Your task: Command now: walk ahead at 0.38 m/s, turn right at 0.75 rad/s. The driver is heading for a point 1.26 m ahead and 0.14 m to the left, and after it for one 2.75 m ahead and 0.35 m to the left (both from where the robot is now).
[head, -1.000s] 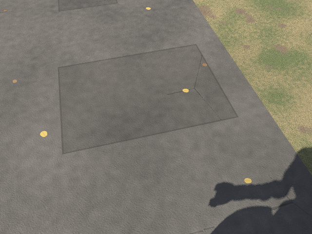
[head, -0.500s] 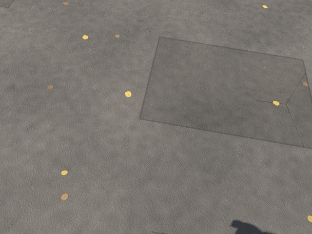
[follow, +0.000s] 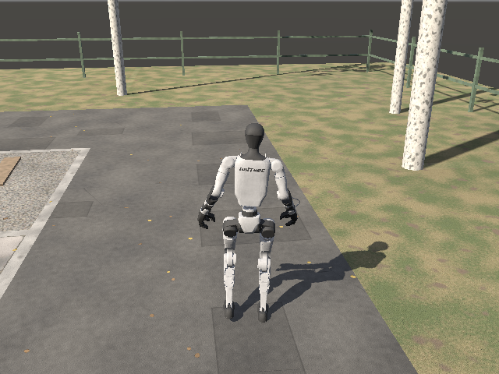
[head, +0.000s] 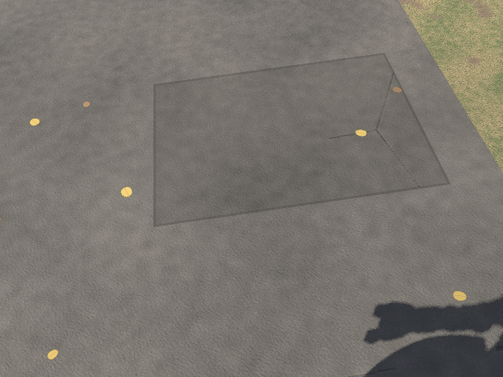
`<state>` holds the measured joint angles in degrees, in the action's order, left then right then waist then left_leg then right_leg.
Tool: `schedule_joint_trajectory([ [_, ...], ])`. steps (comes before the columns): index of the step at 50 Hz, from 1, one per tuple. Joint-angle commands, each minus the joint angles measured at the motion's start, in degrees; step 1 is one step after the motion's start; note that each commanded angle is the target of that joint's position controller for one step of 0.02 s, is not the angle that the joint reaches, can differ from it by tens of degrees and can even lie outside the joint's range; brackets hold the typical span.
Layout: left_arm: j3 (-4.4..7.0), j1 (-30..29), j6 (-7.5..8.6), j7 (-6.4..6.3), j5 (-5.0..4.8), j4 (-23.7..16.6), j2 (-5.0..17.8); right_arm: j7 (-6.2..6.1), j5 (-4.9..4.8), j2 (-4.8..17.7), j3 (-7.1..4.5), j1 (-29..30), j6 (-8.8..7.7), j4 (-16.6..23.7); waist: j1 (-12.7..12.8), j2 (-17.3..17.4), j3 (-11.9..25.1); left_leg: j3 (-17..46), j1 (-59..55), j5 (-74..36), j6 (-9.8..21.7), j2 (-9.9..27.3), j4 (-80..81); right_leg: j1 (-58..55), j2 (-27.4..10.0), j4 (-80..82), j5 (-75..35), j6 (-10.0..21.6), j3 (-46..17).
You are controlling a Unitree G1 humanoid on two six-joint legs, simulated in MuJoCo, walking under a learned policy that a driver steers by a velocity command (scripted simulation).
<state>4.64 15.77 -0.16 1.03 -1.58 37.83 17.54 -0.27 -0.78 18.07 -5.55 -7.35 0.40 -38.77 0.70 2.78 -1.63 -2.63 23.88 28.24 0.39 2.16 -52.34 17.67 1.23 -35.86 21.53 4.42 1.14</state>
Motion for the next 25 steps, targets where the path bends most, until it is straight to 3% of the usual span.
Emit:
schedule_joint_trajectory([
  [1,2.35,6.7,3.69,-0.36,0.58,-2.9,10.2,1.88,-1.40,6.6,-1.37,10.0,-5.54,7.8,2.7,-9.6,-0.5,8.6,33.1,-4.3,1.9,0.1,-11.5,-22.5,-20.3,26.9,24.7,12.8,-39.8],
  [2,1.53,5.1,3.78,-0.85,0.12,-3.4,8.3,1.79,0.04,6.5,-1.41,8.4,-6.19,6.1,1.9,-8.7,-0.3,8.1,30.9,-10.1,1.4,1.4,-8.2,-21.3,-18.3,26.1,17.5,10.9,-34.0],
  [3,0.79,4.9,3.78,-1.29,0.37,-3.4,7.0,1.74,0.85,6.1,-1.44,7.3,-6.61,5.1,1.3,-8.5,-0.2,7.4,27.3,-15.2,0.6,1.8,-4.9,-19.7,-15.7,26.3,12.5,9.6,-29.3],
  [6,0.30,8.4,4.16,-1.96,1.03,-2.2,6.8,1.95,0.73,3.8,-0.60,7.8,-6.84,3.5,2.3,-8.9,-0.4,4.9,24.0,-25.1,-2.0,0.5,1.0,-18.5,-12.5,27.5,2.3,8.3,-22.1],
  [7,1.22,11.1,3.50,-0.61,2.80,0.7,9.7,3.40,6.79,1.0,1.13,4.0,-3.22,1.0,2.3,-9.7,-0.9,0.8,20.3,-24.7,-2.8,-0.1,0.2,-14.8,-8.1,29.0,-0.3,5.9,-18.3],
  [8,1.04,11.6,3.46,0.05,2.66,1.3,8.9,3.87,6.12,1.3,0.90,3.5,-1.65,0.8,2.1,-10.5,-2.1,-0.2,20.1,-24.7,-3.0,-0.1,0.1,-14.2,-7.7,29.5,-1.8,5.4,-16.5],
  [9,0.70,12.4,3.61,0.48,2.40,1.6,7.8,4.07,4.83,2.3,0.85,4.6,-0.92,1.0,2.9,-11.1,-2.9,-0.6,21.2,-25.2,-3.1,0.6,0.1,-14.5,-8.1,30.4,-2.1,5.3,-15.9],
  [11,0.18,13.4,4.06,0.83,2.50,2.2,6.4,4.28,3.38,3.7,0.74,7.7,-0.59,1.5,4.1,-11.5,-4.9,-0.6,24.2,-27.0,-2.7,1.6,1.4,-16.6,-9.4,32.2,-1.9,5.2,-14.6],
  [15,0.15,15.2,5.19,-0.21,3.40,4.3,6.9,5.19,2.82,3.4,1.48,13.3,-1.50,3.3,5.9,-8.8,-8.9,0.9,27.6,-27.2,0.4,-0.2,6.8,-22.2,-12.8,35.1,-6.6,4.6,-9.0],
  [17,-0.12,14.5,5.65,-0.99,3.54,5.8,6.6,5.71,2.83,2.9,1.98,14.0,-1.85,4.3,5.1,-8.7,-9.9,0.3,26.7,-26.1,3.0,-1.1,9.7,-25.0,-14.2,35.7,-15.3,3.8,-5.0],
  [18,-0.35,13.9,5.74,-1.29,3.69,6.5,6.4,5.76,2.91,2.5,2.35,13.8,-1.90,4.7,4.3,-8.8,-9.6,-1.6,25.1,-24.8,4.6,-1.4,11.1,-26.3,-14.4,35.1,-23.3,3.3,-2.7],
  [19,-0.68,12.1,5.83,-1.50,3.92,6.9,6.1,5.48,2.86,1.9,2.78,12.3,-1.85,4.7,2.7,-8.6,-8.3,-4.2,19.8,-22.8,6.6,-2.7,13.4,-26.0,-13.7,32.2,-38.2,2.3,0.8],
  [20,-0.81,12.0,5.95,-1.87,4.20,7.4,6.7,4.96,2.72,1.7,3.01,10.3,-1.70,4.5,1.5,-9.7,-5.0,-7.3,13.0,-20.3,8.4,-5.3,13.7,-26.4,-14.0,27.4,-60.2,1.4,2.9],
  [21,-0.65,12.5,5.69,-2.37,4.78,8.0,7.9,4.42,2.54,2.6,2.79,5.8,-1.64,3.6,-0.8,-11.6,-0.7,-9.1,6.9,-17.1,9.8,-8.2,12.4,-28.4,-14.7,19.2,-79.6,0.6,4.3],
  [22,-0.21,11.6,5.00,-2.88,5.50,8.2,9.6,3.92,2.23,4.4,2.07,-4.4,-1.80,0.9,-5.5,-13.3,5.2,-8.9,-2.1,-13.2,11.2,-10.6,11.4,-28.5,-15.3,6.2,-90.0,0.1,5.4],
  [23,0.13,9.2,4.51,-3.18,5.06,7.6,11.0,3.30,2.30,6.9,0.93,-17.6,-2.27,-2.8,-11.9,-11.7,11.0,-6.1,-17.2,-12.5,12.9,-11.3,15.0,-21.6,-14.4,-11.2,-87.6,-0.4,6.7],
  [24,-0.81,9.9,5.08,-2.63,3.64,5.6,8.5,2.29,3.13,12.8,-1.28,-25.1,-2.08,-4.4,-13.4,-2.6,16.5,11.0,-35.1,3.9,16.8,-2.3,19.0,-3.4,-10.1,-32.1,-66.9,-1.6,6.4],
  [25,-1.67,7.5,6.59,-1.09,2.95,2.9,4.1,2.22,1.83,16.1,-2.62,-22.9,-1.53,-4.8,-9.0,14.7,18.1,47.8,-45.0,15.4,24.3,11.0,32.6,19.2,5.3,-52.8,-4.4,-4.8,1.3],
])
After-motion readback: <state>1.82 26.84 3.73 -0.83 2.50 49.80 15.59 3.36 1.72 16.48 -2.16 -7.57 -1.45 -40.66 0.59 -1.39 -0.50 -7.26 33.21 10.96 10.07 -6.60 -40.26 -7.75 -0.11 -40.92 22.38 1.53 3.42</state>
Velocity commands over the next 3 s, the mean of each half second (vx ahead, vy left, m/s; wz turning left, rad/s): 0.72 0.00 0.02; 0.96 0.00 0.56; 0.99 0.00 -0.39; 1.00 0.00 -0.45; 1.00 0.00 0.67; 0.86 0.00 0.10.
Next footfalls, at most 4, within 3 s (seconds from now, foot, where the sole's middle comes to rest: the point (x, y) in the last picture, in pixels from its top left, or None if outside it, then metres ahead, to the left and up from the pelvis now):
0.46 left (264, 376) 0.46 0.06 -0.76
0.92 right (279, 217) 0.94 0.01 -0.76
1.34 left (177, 147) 1.26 0.37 -0.76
1.76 right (228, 68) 1.70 0.20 -0.76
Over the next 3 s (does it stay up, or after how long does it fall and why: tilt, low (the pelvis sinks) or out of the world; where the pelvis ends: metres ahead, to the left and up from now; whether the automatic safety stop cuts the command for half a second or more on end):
stays up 2.67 0.37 0.01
